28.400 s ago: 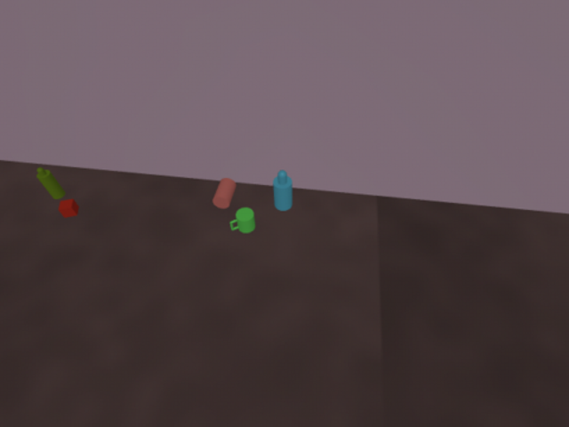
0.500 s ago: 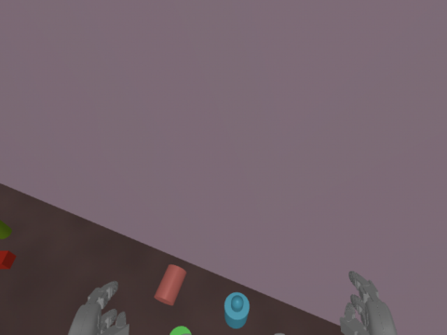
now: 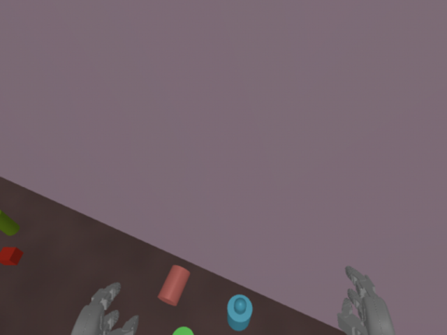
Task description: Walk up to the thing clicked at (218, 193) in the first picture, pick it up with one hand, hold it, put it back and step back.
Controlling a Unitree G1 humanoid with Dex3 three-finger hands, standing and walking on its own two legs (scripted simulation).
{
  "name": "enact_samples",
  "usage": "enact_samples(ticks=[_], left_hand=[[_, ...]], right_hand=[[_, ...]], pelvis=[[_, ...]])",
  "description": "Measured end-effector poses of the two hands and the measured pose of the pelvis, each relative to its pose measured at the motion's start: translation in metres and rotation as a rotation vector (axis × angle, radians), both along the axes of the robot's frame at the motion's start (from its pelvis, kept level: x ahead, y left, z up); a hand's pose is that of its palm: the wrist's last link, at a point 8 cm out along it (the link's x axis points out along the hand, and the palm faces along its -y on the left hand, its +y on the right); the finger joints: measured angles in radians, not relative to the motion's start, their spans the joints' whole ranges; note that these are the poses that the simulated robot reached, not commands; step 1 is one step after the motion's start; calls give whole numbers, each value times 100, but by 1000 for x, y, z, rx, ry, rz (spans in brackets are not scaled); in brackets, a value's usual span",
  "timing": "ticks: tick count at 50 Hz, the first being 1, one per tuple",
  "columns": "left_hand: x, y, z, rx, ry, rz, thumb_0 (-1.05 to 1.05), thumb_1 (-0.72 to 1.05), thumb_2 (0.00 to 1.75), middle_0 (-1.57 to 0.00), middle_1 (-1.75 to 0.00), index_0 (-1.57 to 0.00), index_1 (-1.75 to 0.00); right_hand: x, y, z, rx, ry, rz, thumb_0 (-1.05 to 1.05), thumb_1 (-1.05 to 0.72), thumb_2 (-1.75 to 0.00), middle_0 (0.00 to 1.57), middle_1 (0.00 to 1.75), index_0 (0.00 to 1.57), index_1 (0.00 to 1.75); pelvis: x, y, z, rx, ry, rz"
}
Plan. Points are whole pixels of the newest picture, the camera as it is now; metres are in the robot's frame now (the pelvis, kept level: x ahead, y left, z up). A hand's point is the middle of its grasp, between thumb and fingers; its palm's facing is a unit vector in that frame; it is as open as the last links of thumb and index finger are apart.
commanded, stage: home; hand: left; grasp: from above
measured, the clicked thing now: (174, 284) +0.43 +0.22 -0.68
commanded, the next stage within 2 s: stand in 1.48 s
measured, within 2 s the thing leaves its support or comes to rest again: neither
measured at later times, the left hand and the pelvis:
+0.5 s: hand out of the picture +0.15 +0.17 -0.05, palm faces +0.05 -0.98 -0.20, open 8.1 cm; pelvis -0.01 -0.01 +0.00, yaw +0 degrees
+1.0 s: hand out of the picture +0.15 +0.18 -0.05, palm faces +0.05 -0.98 -0.21, open 7.4 cm; pelvis -0.01 +0.00 +0.00, yaw +0 degrees
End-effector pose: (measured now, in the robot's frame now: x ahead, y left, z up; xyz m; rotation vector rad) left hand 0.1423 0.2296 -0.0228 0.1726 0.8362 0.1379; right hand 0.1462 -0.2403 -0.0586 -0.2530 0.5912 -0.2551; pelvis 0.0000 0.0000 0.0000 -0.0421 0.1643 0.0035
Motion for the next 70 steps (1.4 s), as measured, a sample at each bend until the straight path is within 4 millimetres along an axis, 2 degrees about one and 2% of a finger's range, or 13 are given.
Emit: enact_samples(ticks=[11, 36, 70], left_hand=[[-3, -4, 1, 1, 0, -1, 1, 64, 74, -17, -26, -17, -25], [-7, -7, 1, 3, -5, -2, 1, 88, 88, -20, -30, -20, -29], [-3, -2, 0, 1, -6, -9, 2, 90, 89, -20, -30, -20, -29]], right_hand=[[-10, -4, -4, 6, 14, -15, 2, -90, -89, 21, 30, 20, 30], [-7, -8, -2, 2, -12, -13, 2, -90, -89, 21, 30, 20, 30], [-7, -1, -3, 3, -11, -20, 2, -90, -89, 21, 30, 20, 30]], pelvis=[[-4, -3, 0, 3, 0, -3], [-7, -6, -2, 5, -3, -1], [-5, 0, -3, -1, 3, -5]])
